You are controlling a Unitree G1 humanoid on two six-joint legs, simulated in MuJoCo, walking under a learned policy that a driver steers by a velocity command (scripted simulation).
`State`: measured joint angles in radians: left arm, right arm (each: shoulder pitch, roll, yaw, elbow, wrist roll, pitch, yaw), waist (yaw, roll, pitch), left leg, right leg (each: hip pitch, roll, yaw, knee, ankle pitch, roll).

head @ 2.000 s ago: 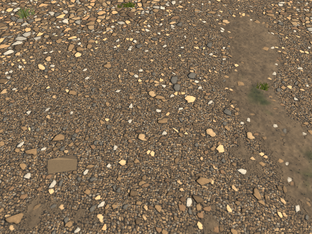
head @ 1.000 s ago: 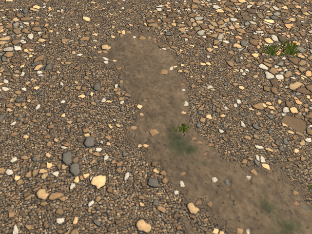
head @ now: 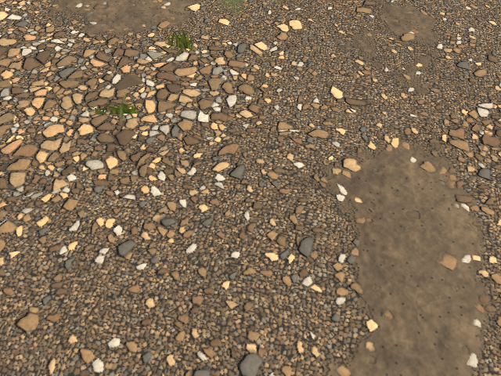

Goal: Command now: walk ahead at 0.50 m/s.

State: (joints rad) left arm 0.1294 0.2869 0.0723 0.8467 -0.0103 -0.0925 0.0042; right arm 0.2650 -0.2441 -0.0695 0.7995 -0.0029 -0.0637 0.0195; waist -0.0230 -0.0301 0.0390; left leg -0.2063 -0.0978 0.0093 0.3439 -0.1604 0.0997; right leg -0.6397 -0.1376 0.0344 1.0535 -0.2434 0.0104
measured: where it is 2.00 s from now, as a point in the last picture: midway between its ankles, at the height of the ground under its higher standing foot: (306, 306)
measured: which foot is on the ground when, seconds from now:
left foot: down 0.00-0.34, up 0.36-0.78, down 0.80-1.00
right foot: up 0.00-0.30, down 0.32-0.82, up 0.84-1.00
